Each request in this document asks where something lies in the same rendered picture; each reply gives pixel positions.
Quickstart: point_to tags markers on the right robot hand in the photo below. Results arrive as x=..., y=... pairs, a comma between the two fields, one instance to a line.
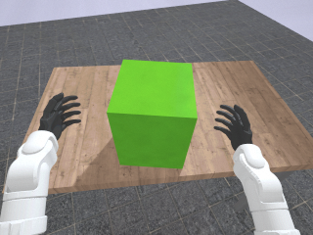
x=240, y=132

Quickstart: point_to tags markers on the carton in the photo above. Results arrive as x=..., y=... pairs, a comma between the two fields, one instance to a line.
x=153, y=113

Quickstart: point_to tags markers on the table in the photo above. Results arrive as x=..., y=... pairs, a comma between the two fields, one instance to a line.
x=87, y=158

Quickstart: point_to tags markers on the left robot hand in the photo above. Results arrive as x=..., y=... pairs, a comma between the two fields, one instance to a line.
x=53, y=119

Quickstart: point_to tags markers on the left robot forearm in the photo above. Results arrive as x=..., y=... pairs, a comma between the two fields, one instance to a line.
x=27, y=185

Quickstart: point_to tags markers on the right robot forearm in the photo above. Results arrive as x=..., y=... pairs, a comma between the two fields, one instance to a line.
x=264, y=193

